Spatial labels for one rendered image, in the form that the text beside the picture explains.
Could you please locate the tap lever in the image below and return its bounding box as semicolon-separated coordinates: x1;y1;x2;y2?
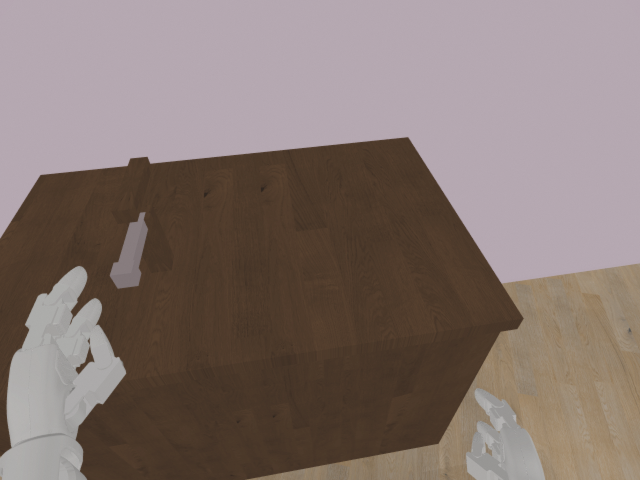
110;212;148;289

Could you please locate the counter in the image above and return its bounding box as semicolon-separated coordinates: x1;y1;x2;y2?
0;137;524;480

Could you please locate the robot right hand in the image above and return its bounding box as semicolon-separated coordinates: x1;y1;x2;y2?
466;388;545;480

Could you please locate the robot left hand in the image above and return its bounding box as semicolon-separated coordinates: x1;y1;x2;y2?
7;266;126;447

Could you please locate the left robot forearm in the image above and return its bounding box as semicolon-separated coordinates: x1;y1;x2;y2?
0;433;87;480

